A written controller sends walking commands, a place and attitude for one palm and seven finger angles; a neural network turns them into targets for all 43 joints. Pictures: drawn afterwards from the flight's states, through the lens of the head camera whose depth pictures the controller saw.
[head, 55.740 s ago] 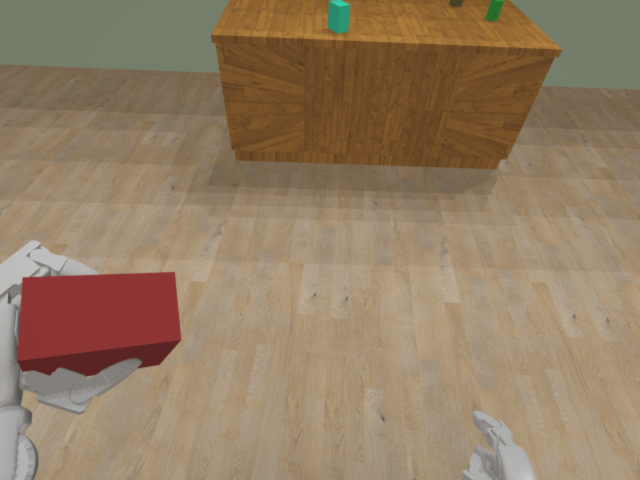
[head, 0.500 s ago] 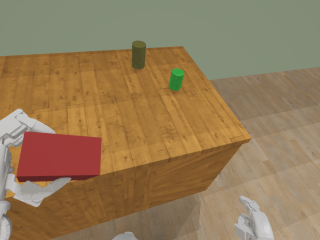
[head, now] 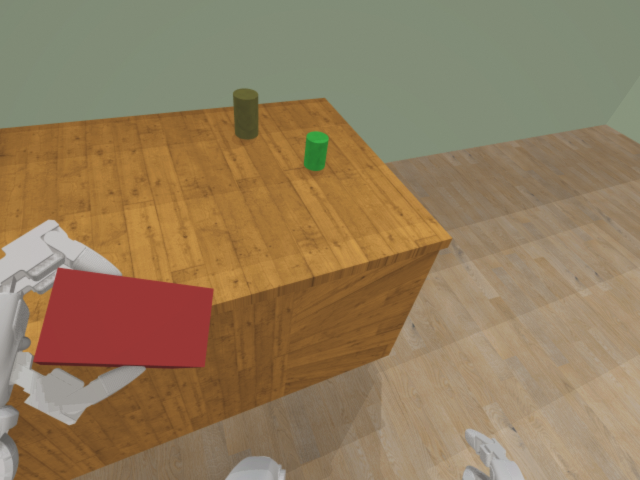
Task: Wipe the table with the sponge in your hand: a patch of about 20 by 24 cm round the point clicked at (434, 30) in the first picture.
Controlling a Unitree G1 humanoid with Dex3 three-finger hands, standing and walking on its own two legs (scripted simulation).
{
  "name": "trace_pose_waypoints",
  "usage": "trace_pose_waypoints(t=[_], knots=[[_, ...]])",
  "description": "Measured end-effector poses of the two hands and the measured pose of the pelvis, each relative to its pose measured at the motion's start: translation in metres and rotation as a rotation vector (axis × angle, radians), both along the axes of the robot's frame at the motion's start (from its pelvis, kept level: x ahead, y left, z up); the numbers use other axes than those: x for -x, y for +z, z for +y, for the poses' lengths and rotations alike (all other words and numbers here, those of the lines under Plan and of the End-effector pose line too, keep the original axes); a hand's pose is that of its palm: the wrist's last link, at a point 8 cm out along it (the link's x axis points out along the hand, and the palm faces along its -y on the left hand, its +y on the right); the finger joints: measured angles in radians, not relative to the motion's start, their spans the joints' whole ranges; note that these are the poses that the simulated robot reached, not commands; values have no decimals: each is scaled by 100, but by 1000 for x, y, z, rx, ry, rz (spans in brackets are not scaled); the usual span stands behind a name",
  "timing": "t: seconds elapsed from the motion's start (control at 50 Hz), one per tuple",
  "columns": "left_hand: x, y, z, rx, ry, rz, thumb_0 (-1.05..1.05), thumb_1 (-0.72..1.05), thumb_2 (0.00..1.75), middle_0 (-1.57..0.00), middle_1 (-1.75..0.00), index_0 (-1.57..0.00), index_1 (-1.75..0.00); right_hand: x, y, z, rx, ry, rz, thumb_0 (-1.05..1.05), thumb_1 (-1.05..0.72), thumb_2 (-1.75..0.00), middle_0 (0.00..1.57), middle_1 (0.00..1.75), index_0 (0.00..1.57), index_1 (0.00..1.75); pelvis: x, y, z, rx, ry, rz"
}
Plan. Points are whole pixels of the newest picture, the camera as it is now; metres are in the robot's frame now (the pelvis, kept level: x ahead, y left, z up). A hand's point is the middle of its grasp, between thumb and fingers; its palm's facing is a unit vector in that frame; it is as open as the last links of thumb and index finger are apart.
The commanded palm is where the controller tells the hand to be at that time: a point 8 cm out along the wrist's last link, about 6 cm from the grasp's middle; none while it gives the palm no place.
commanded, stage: step back with the hand held close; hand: left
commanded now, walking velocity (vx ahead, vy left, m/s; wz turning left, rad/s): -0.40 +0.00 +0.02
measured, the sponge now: (147, 329) +0.21 +0.18 +0.16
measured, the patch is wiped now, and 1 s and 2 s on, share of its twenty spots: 1.00 1.00 1.00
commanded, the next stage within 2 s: stop stepping back and stand still in 0.06 s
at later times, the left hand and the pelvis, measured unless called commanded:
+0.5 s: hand out of the picture +0.02 +0.26 +0.19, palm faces +0.43 -0.80 -0.42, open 10.3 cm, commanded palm -0.01 +0.29 +0.19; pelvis -0.17 +0.00 -0.01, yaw +0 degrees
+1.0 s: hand out of the picture -0.10 +0.26 +0.20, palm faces +0.45 -0.84 -0.31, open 10.3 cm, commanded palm -0.15 +0.28 +0.19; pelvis -0.31 +0.00 +0.00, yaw +1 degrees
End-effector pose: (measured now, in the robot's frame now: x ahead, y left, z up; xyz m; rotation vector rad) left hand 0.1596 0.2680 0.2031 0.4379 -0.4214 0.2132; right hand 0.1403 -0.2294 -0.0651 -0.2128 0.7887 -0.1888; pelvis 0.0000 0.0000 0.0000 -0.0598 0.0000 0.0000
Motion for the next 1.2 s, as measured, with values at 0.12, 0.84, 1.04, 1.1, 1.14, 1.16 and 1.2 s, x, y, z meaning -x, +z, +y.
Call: trace_pose_waypoints(t=[0.12, 0.84, 1.04, 1.1, 1.14, 1.16, 1.2], knots=[[23, -11, 39, 60, 106, -48, -1, -53, 106, -73, -132, -73, -133, 34, 14, -11, 121, 13, 26, 2, -91, -90, 20, 30, 20, 30, 37, 0, 12, -4, 20, 35], [279, -23, 20, 14, 69, -46, -1, -53, 106, -73, -133, -73, -133, 276, 16, -11, 69, -23, -232, 2, -91, -90, 20, 30, 20, 30, 286, -24, 6, -90, -30, -15], [301, -1, 21, 39, 181, 14, -1, -53, 106, -72, -133, -72, -133, 353, -29, 8, -105, -7, -28, 2, -91, -90, 20, 30, 20, 30, 311, -3, -4, -39, 16, -15], [308, -25, 5, 11, 169, 93, -1, -53, 106, -72, -133, -72, -133, 361, -48, -2, -109, 6, -1, 2, -90, -90, 21, 30, 20, 30, 323, -18, -13, -18, 15, -25], [315, -38, -5, 41, 135, 129, -1, -53, 106, -72, -133, -72, -133, 364, -52, -11, -87, 10, 32, 2, -91, -90, 21, 30, 20, 30, 331, -21, -15, 5, 30, -42], [320, -42, -10, 56, 117, 134, -1, -53, 106, -72, -133, -72, -133, 365, -50, -16, -73, 11, 41, 2, -91, -90, 21, 30, 20, 30, 334, -20, -16, 6, 31, -46], [330, -39, -16, 64, 83, 119, -1, -53, 106, -72, -133, -72, -133, 364, -40, -25, -40, 5, 39, 2, -91, -90, 21, 30, 20, 30, 338, -18, -16, -2, 24, -41]])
